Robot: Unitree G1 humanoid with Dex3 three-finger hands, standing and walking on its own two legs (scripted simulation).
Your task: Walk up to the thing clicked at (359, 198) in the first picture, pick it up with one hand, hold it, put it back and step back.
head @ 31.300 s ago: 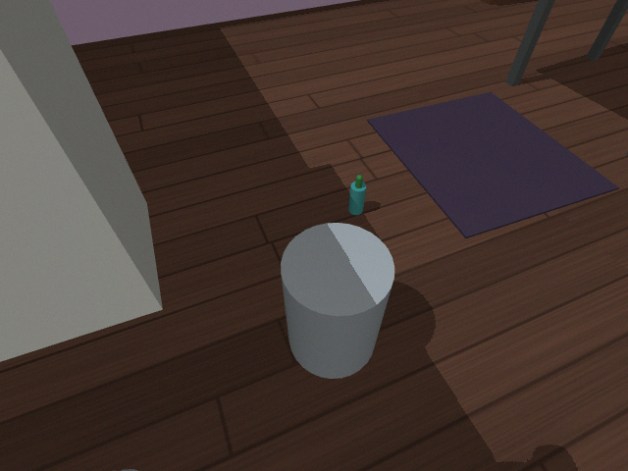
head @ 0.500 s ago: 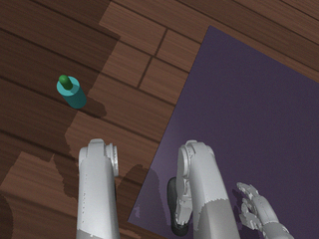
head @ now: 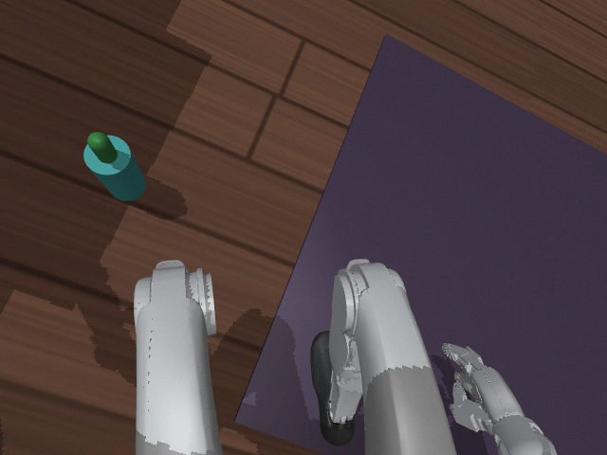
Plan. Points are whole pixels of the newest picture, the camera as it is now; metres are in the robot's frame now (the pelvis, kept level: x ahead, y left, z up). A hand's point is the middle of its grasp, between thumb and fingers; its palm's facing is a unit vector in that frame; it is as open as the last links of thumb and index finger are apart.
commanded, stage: approach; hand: left
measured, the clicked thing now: (114, 164) +0.50 +0.31 -0.27
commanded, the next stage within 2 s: close in in 0.42 s
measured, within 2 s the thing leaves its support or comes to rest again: neither
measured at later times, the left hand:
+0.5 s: hand (23, 182) +0.43 +0.39 -0.19, palm faces +0.34 -0.94 +0.02, open 17.6 cm
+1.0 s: hand (92, 191) +0.44 +0.32 -0.25, palm faces +0.37 -0.93 +0.01, open 17.6 cm
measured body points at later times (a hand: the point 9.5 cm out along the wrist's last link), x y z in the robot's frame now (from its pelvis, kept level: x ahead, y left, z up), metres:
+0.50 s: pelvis +0.00 +0.01 -0.07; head +0.24 +0.16 +0.27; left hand +0.41 +0.44 -0.19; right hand +0.16 -0.26 -0.12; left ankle +0.09 +0.13 -0.34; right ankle +0.10 -0.13 -0.33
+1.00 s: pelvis -0.01 +0.02 -0.09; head +0.23 +0.18 +0.25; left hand +0.42 +0.37 -0.24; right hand +0.13 -0.25 -0.12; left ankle +0.09 +0.13 -0.34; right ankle +0.10 -0.13 -0.33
